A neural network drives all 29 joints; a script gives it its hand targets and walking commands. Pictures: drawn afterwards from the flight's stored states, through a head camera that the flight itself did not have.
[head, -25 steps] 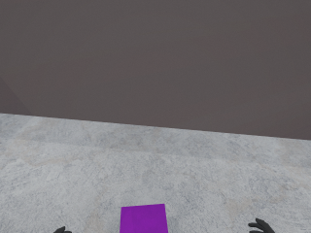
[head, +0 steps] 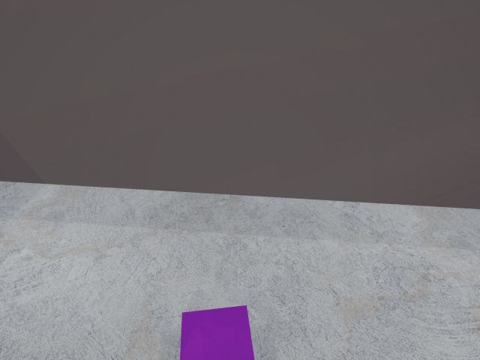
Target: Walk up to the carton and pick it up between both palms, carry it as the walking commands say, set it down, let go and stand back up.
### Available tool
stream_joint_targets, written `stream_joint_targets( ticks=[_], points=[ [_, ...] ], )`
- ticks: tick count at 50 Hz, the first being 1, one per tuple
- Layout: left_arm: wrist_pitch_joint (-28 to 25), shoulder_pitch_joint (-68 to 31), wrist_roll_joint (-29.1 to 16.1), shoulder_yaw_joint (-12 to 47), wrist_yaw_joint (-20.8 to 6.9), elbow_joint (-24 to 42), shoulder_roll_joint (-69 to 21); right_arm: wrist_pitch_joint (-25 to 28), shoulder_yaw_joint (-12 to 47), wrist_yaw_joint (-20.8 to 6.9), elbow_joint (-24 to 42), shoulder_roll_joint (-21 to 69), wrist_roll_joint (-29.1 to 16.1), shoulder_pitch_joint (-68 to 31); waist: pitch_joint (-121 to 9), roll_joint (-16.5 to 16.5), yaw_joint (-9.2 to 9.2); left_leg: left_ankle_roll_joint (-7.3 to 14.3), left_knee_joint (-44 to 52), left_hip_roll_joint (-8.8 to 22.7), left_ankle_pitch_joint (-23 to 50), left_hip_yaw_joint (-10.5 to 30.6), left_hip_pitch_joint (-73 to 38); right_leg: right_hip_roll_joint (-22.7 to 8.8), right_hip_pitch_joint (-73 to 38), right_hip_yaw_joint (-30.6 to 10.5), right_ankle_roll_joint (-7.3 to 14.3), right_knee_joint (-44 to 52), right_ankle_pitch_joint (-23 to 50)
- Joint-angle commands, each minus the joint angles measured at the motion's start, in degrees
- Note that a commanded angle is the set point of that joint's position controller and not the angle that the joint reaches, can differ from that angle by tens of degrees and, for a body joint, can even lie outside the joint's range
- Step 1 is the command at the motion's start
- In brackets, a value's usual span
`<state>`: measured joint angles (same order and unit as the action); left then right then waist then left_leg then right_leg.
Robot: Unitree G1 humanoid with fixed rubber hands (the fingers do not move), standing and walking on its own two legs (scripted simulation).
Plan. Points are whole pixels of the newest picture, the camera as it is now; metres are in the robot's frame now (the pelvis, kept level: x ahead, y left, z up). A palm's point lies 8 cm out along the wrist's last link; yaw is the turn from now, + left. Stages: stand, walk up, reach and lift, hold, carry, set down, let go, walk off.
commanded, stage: stand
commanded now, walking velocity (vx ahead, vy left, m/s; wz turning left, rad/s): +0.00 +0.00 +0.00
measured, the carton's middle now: out of the picture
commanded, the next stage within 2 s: none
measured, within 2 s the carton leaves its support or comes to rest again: neither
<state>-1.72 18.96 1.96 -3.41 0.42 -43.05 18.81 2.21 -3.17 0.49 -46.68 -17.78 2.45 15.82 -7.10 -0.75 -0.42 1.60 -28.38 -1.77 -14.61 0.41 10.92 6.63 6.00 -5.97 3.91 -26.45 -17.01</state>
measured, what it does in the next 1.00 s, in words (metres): stands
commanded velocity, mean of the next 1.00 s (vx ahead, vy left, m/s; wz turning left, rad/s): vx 0.00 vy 0.00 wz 0.00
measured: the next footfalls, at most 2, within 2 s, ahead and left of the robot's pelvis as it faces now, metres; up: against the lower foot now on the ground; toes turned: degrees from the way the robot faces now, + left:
none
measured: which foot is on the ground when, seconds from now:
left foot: down 0.00-1.00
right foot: down 0.00-1.00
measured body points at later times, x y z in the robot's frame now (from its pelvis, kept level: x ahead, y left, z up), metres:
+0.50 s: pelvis -0.04 +0.00 +0.00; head -0.09 +0.01 +0.45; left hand +0.06 +0.30 -0.11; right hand +0.05 -0.30 -0.11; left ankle +0.01 +0.10 -0.74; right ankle -0.03 -0.08 -0.74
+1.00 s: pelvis -0.05 +0.02 +0.01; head -0.08 +0.03 +0.45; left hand +0.04 +0.32 -0.12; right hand +0.04 -0.29 -0.11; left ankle +0.01 +0.10 -0.74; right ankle -0.03 -0.08 -0.74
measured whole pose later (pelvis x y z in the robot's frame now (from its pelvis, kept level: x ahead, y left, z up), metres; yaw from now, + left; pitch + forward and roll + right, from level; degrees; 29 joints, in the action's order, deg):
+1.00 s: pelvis -0.05 +0.02 +0.01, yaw +0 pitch -4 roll -1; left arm -1.8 12.8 1.0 -0.3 -0.1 -57.1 20.5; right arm 2.2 -1.3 0.0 -60.5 -20.3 0.7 9.9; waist -1.0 -0.3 -0.7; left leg 2.9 -22.3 -2.5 -7.5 0.0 10.8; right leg 5.4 6.6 -6.3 2.0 -21.8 -10.9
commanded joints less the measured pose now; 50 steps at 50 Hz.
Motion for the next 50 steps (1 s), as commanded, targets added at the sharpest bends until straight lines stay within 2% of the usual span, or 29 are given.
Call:
stream_joint_targets(
  ticks=[1,2,5,6,8,9,13,15,17,18,19,20,21,24,26,28,29,30,32,34,35,38,39,41,43,45,46,47,50],
  points=[
    [-2.1,-5.9,-0.5,-2.2,0.0,4.5,9.3,2.0,-2.1,0.3,3.1,-10.5,-0.3,-4.8,8.0,0.9,-0.16,1.5,5.8,6.9,3.4,8.5,-0.8,-10.2,10.4,-10.0,0.0,6.7,4.7],
    [-2.0,-5.2,-0.3,-1.9,0.0,3.8,9.2,2.0,-2.1,0.4,2.1,-10.9,-0.2,-4.3,11.1,2.6,-0.09,1.7,6.6,6.9,2.0,9.4,0.4,-9.9,12.1,-9.4,0.1,6.5,4.5],
    [-2.1,-5.6,-0.1,-2.3,-0.1,2.6,10.7,1.6,-1.9,0.2,1.9,-11.0,-0.3,-5.6,11.0,-1.5,-0.03,1.9,7.2,7.0,0.9,9.5,0.2,-9.9,13.3,-10.1,-0.6,7.8,1.1],
    [-2.1,-5.7,-0.3,-1.8,-0.2,2.2,9.2,2.0,-2.2,0.3,1.4,-11.6,0.1,-5.3,11.2,2.2,-0.24,2.1,6.9,7.3,0.0,9.7,0.5,-10.1,12.8,-10.2,-0.1,7.9,1.4],
    [-1.9,-5.2,-0.5,-2.1,-0.2,1.4,10.7,1.8,-2.0,0.2,0.4,-11.8,-0.5,-5.0,10.4,1.1,0.13,2.3,6.9,6.9,0.9,9.1,0.7,-10.2,11.1,-10.5,0.1,8.3,1.1],
    [-2.1,-5.7,-0.2,-1.4,-0.2,0.7,10.5,1.7,-1.6,0.1,-0.1,-10.6,-0.7,-5.8,8.7,-1.4,-0.36,1.9,6.8,6.8,1.6,9.3,-1.0,-10.2,11.4,-9.6,-0.2,8.5,1.2],
    [-2.0,-7.2,-0.3,-1.2,-0.2,-0.3,10.1,1.9,-1.6,-0.1,-1.0,-11.6,-0.4,-5.1,11.9,0.4,-0.93,2.2,7.8,7.3,-1.0,9.5,-0.3,-10.3,13.3,-10.3,0.1,8.7,-1.7],
    [-2.0,-8.3,-0.4,-1.3,-0.4,-0.3,10.8,1.8,-1.7,0.0,-1.8,-12.8,-0.5,-7.1,11.3,2.3,-0.2,2.0,9.1,7.4,-0.6,9.7,-0.4,-9.9,12.4,-9.4,-0.4,8.8,-1.3],
    [-1.9,-7.4,-0.5,-1.0,-0.1,-1.7,11.0,1.9,-1.7,0.2,-2.4,-12.7,-0.8,-7.2,12.7,0.3,-0.41,2.4,8.9,7.4,-0.6,10.4,0.7,-9.9,12.5,-9.6,-0.2,9.4,0.2],
    [-1.9,-7.5,-0.5,-1.0,-0.2,-2.1,11.4,1.8,-1.5,0.0,-2.8,-12.7,-1.1,-6.5,10.9,-0.7,-0.6,1.7,8.4,6.8,-0.1,9.5,-0.5,-10.3,11.9,-9.8,-0.3,9.9,-0.6],
    [-1.9,-7.3,-0.3,-1.3,-0.3,-2.2,11.6,1.5,-1.3,0.1,-3.8,-12.6,-1.1,-5.2,11.5,0.8,-0.45,2.3,8.5,7.0,-0.7,9.4,-0.1,-10.7,11.6,-10.2,-0.2,10.1,-1.8],
    [-1.8,-7.0,-0.6,-0.9,-0.3,-3.1,11.6,1.4,-1.0,0.0,-3.9,-11.6,-1.2,-5.8,11.4,-1.3,-0.46,2.1,9.3,6.9,-0.2,9.4,-1.1,-10.2,12.4,-10.0,-0.3,10.3,-2.7],
    [-2.0,-7.0,-0.6,-0.9,-0.3,-3.2,11.6,1.5,-1.2,0.2,-4.4,-12.7,-0.9,-5.8,12.7,0.3,-0.78,2.2,8.3,7.1,0.0,9.5,-0.1,-10.6,13.1,-10.5,-0.1,10.7,-2.5],
    [-1.7,-7.9,-0.5,-0.3,-0.4,-4.0,10.7,1.4,-1.5,-0.1,-5.2,-13.5,-1.3,-6.8,10.6,0.0,-0.52,1.8,8.7,7.1,0.9,9.2,-2.2,-10.7,12.7,-9.9,-0.4,11.2,-3.0],
    [-1.9,-8.1,-0.9,0.2,-0.4,-5.1,10.7,1.6,-0.8,-0.3,-5.7,-12.1,-1.5,-5.9,10.0,0.4,-1.24,2.0,8.8,7.4,1.1,9.3,-2.1,-11.3,11.6,-10.6,-0.3,11.6,-2.1],
    [-1.8,-8.7,-0.9,0.2,-0.4,-5.4,10.7,1.6,-0.6,-0.2,-6.4,-12.8,-1.4,-6.8,10.9,1.3,-0.5,2.0,9.3,7.4,-0.4,9.3,-1.2,-10.9,11.7,-10.3,-0.2,11.5,-2.4],
    [-1.7,-8.2,-0.7,0.1,-0.4,-5.8,10.8,1.7,-0.9,0.1,-6.6,-13.5,-1.3,-7.2,9.4,0.5,-0.6,2.0,9.9,7.5,0.5,9.9,-2.5,-10.4,10.2,-9.2,-0.5,11.0,-0.8],
    [-1.8,-8.5,-1.1,0.2,-0.4,-6.1,11.1,1.6,-0.9,-0.1,-6.5,-13.8,-1.3,-8.0,9.1,0.9,-0.18,1.9,10.4,8.0,1.4,10.0,-2.1,-10.5,9.3,-8.8,-0.6,10.0,1.3],
    [-1.7,-8.3,-1.1,0.3,-0.3,-7.1,11.5,1.3,-0.2,0.0,-7.4,-12.6,-1.4,-6.7,10.1,1.8,-0.74,1.9,10.8,7.9,2.0,9.8,-2.2,-10.5,9.6,-8.9,-0.5,9.9,3.0],
    [-1.7,-8.6,-1.0,0.4,-0.1,-7.6,11.8,1.4,-0.1,0.2,-8.0,-12.5,-1.7,-8.0,10.3,2.2,0.31,2.2,11.0,8.1,1.8,9.8,-0.5,-10.8,7.6,-9.0,-0.4,10.2,2.8],
    [-1.7,-9.1,-1.0,0.6,-0.3,-7.5,11.4,1.5,0.2,0.1,-8.2,-12.2,-1.8,-8.4,9.6,0.2,-0.26,2.2,11.2,8.3,2.1,9.8,-1.5,-10.9,7.9,-8.4,-0.8,9.9,2.2],
    [-1.2,-8.3,-0.9,0.9,-0.2,-9.0,11.7,1.4,-0.1,0.2,-9.1,-14.1,-1.5,-8.7,10.4,1.1,-0.23,2.0,11.5,8.3,0.7,10.2,-2.6,-10.6,9.7,-9.3,-0.5,10.8,0.3],
    [-1.3,-9.2,-1.1,1.0,-0.2,-8.7,11.0,1.2,-0.2,0.3,-9.2,-14.8,-1.7,-8.8,10.6,2.6,0.08,1.9,12.0,8.2,0.1,10.1,-1.9,-10.6,9.2,-8.8,-0.7,10.8,-0.1],
    [-1.1,-8.2,-1.3,0.8,-0.3,-10.0,12.2,1.0,-0.1,0.0,-10.2,-14.7,-1.9,-7.5,10.2,-0.6,-0.54,1.8,12.6,8.5,-0.7,10.5,-2.2,-10.6,9.6,-8.5,-0.7,10.7,-1.6],
    [-0.9,-8.9,-1.0,0.8,0.0,-9.6,12.2,1.0,-0.1,0.0,-10.0,-14.2,-1.7,-9.7,10.0,2.7,-0.3,1.8,12.6,8.5,-2.8,11.0,-2.3,-10.4,9.7,-8.3,-0.9,11.3,-2.7],
    [-1.3,-7.5,-1.1,0.9,-0.1,-10.7,12.1,0.9,-0.3,-0.1,-10.5,-14.2,-1.6,-9.8,11.1,1.5,0.24,1.8,13.5,8.3,-3.9,10.7,-1.4,-10.1,9.7,-8.2,-0.9,11.0,-2.1],
    [-0.9,-8.6,-1.0,1.4,-0.3,-11.1,11.5,0.8,-0.1,-0.2,-10.6,-14.0,-1.9,-9.5,9.8,0.2,-0.36,1.6,13.6,8.7,-4.4,11.2,-1.6,-10.1,9.7,-7.6,-0.9,11.3,-3.8],
    [-1.0,-8.8,-1.0,1.2,-0.1,-10.9,11.0,1.0,-0.4,-0.2,-10.7,-14.7,-1.7,-9.4,12.0,0.4,-0.18,1.7,13.7,8.6,-4.3,10.9,-0.8,-10.7,10.2,-8.7,-0.8,12.0,-3.3],
    [-1.1,-9.2,-1.1,1.3,-0.1,-11.0,11.0,0.9,-0.1,-0.1,-11.2,-13.7,-1.8,-9.4,10.4,0.8,-0.21,1.6,14.4,8.8,-3.7,11.2,-1.4,-10.2,9.2,-7.9,-1.0,10.7,-2.0]
  ],
)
